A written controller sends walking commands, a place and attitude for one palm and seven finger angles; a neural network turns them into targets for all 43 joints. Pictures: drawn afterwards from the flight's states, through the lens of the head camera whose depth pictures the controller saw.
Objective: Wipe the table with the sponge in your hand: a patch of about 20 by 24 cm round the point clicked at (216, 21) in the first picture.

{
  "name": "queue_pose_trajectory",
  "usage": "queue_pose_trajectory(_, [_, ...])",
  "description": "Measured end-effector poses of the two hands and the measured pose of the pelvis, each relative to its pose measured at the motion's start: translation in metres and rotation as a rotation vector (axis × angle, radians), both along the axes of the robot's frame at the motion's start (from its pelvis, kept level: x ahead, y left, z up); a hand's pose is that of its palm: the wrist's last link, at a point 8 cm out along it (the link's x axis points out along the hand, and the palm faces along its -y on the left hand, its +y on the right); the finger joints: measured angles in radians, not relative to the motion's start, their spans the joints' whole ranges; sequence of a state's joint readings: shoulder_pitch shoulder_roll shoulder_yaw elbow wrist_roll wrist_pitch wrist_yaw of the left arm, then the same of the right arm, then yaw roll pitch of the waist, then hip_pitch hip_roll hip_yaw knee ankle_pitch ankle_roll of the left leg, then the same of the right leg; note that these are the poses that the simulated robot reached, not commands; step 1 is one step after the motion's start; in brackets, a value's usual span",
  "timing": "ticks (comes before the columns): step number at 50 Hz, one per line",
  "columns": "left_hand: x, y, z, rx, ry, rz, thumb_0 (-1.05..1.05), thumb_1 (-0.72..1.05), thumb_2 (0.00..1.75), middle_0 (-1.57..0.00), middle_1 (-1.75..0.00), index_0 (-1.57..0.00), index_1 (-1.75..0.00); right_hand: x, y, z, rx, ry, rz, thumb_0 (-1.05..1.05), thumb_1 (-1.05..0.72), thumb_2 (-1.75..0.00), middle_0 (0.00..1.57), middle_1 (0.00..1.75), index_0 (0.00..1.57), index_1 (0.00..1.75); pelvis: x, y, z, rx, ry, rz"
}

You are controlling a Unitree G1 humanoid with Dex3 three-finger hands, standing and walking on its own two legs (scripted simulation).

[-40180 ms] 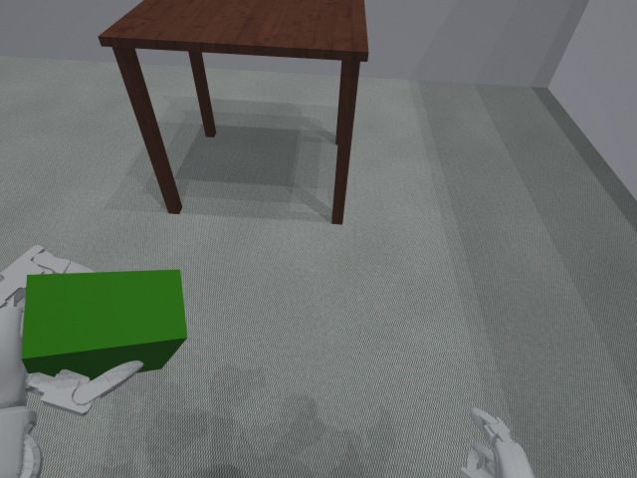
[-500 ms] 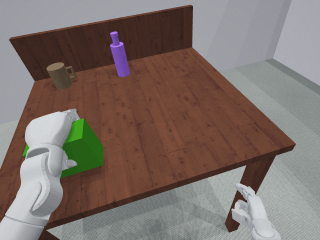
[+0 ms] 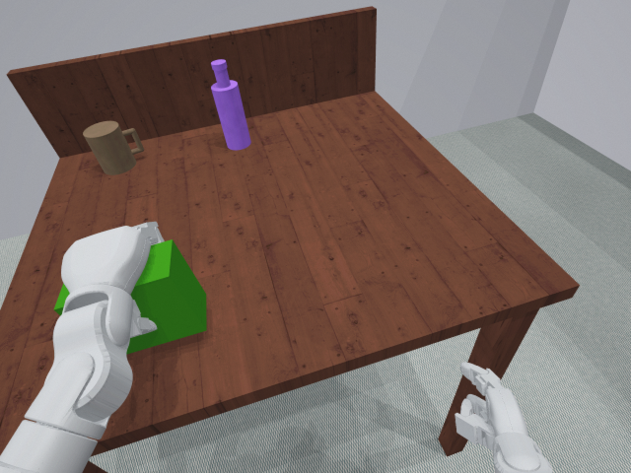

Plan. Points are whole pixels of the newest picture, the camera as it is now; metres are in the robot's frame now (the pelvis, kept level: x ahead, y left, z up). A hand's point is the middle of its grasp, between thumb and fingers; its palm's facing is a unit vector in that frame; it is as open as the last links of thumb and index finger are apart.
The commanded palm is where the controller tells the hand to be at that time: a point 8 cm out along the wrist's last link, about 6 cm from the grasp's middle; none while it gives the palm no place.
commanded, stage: move the sponge above the wiping area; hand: left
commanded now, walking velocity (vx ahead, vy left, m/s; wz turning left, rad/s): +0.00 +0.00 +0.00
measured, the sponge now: (147, 309) +0.27 +0.28 +0.08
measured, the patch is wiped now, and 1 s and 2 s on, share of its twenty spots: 0.00 0.00 0.00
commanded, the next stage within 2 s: lower the sponge onto the table in 1.22 s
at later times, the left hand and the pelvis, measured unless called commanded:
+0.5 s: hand (133, 286) +0.27 +0.28 +0.13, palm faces +0.08 -0.10 -0.99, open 10.4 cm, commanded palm +0.23 +0.27 +0.21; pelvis +0.00 +0.01 +0.00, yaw +0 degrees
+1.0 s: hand (136, 287) +0.26 +0.27 +0.13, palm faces +0.08 -0.08 -0.99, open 10.4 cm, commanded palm +0.22 +0.26 +0.21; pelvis +0.00 +0.00 +0.00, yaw +0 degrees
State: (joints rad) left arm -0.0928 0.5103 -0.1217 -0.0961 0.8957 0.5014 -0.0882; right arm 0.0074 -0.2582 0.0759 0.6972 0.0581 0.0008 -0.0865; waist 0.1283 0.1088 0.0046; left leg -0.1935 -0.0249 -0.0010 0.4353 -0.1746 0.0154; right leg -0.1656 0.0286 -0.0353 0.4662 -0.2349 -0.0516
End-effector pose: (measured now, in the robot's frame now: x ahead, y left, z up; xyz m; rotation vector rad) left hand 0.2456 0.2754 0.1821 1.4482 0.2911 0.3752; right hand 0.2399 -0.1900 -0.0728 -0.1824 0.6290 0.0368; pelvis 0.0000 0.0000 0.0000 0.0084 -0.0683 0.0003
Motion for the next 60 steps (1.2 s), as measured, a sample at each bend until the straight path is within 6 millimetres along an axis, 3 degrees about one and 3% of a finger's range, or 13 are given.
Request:
queue_pose_trajectory(12, [0.010,-0.004,0.004,-0.003,-0.037,-0.022,0.00,-0.53,1.04,-0.70,-1.31,-0.71,-1.30,0.001,-0.001,0.000,0.004,0.007,-0.010,0.01,-0.90,-0.90,0.20,0.30,0.26,0.34,0.006,0.003,0.001,0.001,0.006,-0.010])
queue_pose_trajectory(21, [0.000,0.003,0.004,-0.015,-0.017,0.021,0.00,-0.52,1.04,-0.69,-1.31,-0.71,-1.30,0.002,-0.002,0.001,0.004,0.015,-0.009,0.01,-0.90,-0.90,0.20,0.30,0.27,0.35,0.006,0.005,0.001,0.000,0.007,-0.006])
queue_pose_trajectory(27, [-0.003,-0.004,0.002,-0.012,-0.007,-0.026,0.00,-0.53,1.04,-0.70,-1.31,-0.71,-1.30,0.001,-0.001,0.001,-0.005,0.009,-0.011,0.01,-0.90,-0.90,0.20,0.30,0.26,0.35,0.003,0.006,0.001,-0.001,-0.001,-0.002])
queue_pose_trajectory(38, [-0.001,-0.008,0.017,-0.017,-0.081,-0.014,0.00,-0.53,1.04,-0.70,-1.31,-0.71,-1.30,-0.001,0.003,0.001,0.021,0.013,-0.015,0.01,-0.90,-0.90,0.20,0.30,0.22,0.32,0.001,0.005,0.001,0.002,-0.002,-0.011])
queue_pose_trajectory(50, [-0.006,-0.008,0.004,-0.001,-0.008,-0.006,0.00,-0.53,1.04,-0.70,-1.30,-0.71,-1.30,0.000,0.000,0.000,0.005,0.003,0.001,0.01,-0.90,-0.90,0.20,0.30,0.23,0.33,-0.001,0.001,0.000,0.001,-0.005,0.001])
queue_pose_trajectory(60, [-0.003,-0.011,0.019,-0.006,-0.078,-0.012,0.00,-0.53,1.04,-0.70,-1.30,-0.71,-1.30,0.000,0.000,0.000,0.026,0.007,-0.001,0.01,-0.90,-0.90,0.20,0.30,0.23,0.32,0.001,-0.001,0.001,0.003,-0.002,-0.008])
